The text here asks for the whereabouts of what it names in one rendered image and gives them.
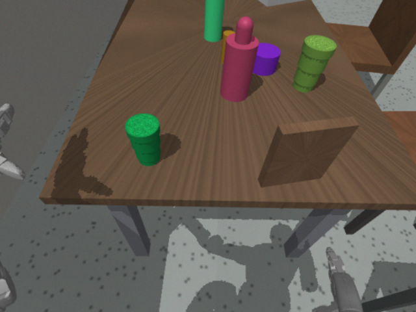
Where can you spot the right robot hand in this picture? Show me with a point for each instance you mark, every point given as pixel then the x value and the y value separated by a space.
pixel 343 288

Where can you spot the table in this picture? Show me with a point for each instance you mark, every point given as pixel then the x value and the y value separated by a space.
pixel 212 150

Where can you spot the left robot hand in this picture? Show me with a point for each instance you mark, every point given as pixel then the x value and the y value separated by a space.
pixel 7 167

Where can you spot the left robot arm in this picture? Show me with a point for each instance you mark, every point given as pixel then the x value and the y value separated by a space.
pixel 7 289

